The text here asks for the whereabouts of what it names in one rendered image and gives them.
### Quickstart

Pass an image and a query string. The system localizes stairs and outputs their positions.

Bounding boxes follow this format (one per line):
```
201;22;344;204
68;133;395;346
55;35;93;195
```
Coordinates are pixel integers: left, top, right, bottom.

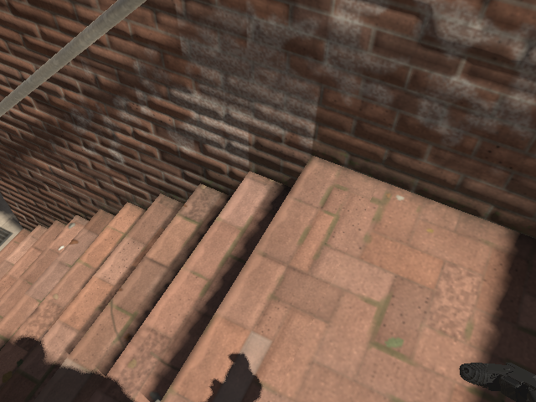
0;171;291;402

